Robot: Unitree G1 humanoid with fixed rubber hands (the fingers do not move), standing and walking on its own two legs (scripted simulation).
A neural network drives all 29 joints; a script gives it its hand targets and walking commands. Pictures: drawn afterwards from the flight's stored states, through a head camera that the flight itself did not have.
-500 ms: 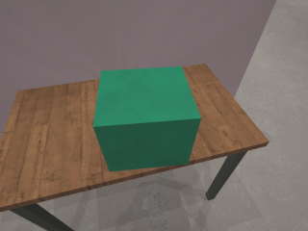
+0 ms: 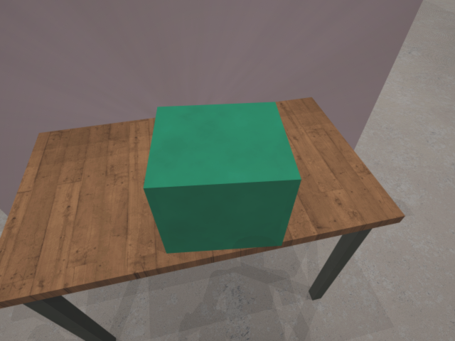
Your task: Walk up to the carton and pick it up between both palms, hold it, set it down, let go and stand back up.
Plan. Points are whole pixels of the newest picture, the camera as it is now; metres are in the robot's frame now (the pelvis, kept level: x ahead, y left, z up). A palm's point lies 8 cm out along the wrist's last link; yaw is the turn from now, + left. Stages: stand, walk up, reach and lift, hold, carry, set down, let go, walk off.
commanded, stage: walk up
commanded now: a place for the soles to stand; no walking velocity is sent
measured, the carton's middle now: (220, 177) +0.46 +0.02 +0.02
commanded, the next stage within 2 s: reach and lift in 0.04 s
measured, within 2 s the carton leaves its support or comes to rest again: neither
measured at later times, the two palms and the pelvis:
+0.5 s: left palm out of the picture +0.10 +0.23 -0.11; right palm out of the picture +0.10 -0.25 -0.10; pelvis -0.05 -0.01 -0.01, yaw +1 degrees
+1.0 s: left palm out of the picture +0.12 +0.24 -0.08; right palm out of the picture +0.11 -0.23 -0.07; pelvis -0.03 +0.00 +0.01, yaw +1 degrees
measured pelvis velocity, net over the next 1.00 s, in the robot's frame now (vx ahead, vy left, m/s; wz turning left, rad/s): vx -0.03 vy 0.00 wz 0.01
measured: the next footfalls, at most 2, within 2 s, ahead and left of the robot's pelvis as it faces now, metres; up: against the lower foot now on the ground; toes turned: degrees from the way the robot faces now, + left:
none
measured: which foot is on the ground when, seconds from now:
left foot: down 0.00-1.00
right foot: down 0.00-1.00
